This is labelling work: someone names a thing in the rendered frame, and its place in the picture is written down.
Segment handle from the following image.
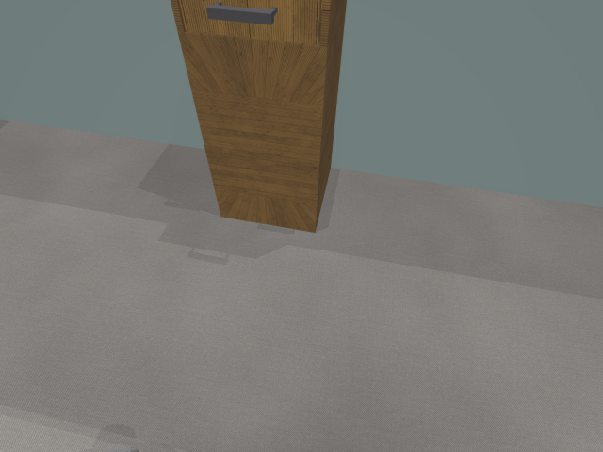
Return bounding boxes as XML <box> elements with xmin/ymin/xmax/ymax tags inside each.
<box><xmin>206</xmin><ymin>2</ymin><xmax>277</xmax><ymax>25</ymax></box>

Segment drawer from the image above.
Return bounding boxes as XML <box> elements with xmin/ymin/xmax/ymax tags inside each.
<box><xmin>179</xmin><ymin>0</ymin><xmax>322</xmax><ymax>45</ymax></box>

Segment cabinet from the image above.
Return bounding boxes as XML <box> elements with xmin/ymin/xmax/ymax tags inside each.
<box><xmin>171</xmin><ymin>0</ymin><xmax>347</xmax><ymax>233</ymax></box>

